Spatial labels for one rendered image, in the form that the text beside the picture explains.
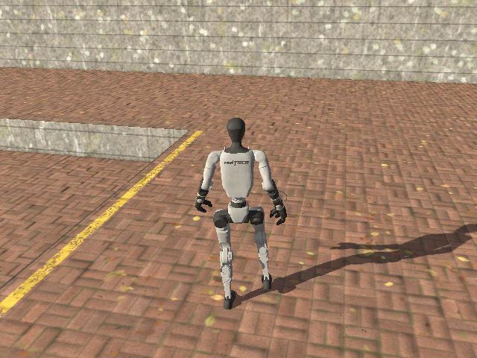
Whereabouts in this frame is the robot left upper arm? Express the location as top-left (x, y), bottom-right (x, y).
top-left (201, 151), bottom-right (221, 191)

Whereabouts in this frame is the robot left shin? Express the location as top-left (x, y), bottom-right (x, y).
top-left (220, 251), bottom-right (233, 299)

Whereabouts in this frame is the robot left hand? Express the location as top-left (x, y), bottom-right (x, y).
top-left (195, 200), bottom-right (212, 213)

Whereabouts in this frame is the robot head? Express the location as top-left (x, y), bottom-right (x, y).
top-left (224, 118), bottom-right (250, 154)

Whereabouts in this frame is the robot right forearm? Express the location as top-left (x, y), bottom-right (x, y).
top-left (268, 179), bottom-right (284, 210)

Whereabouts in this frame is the robot left forearm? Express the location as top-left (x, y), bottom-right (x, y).
top-left (196, 179), bottom-right (209, 203)

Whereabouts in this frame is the robot right hand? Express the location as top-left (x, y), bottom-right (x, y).
top-left (270, 206), bottom-right (287, 225)

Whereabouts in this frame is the robot right upper arm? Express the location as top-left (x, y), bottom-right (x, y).
top-left (252, 150), bottom-right (274, 192)

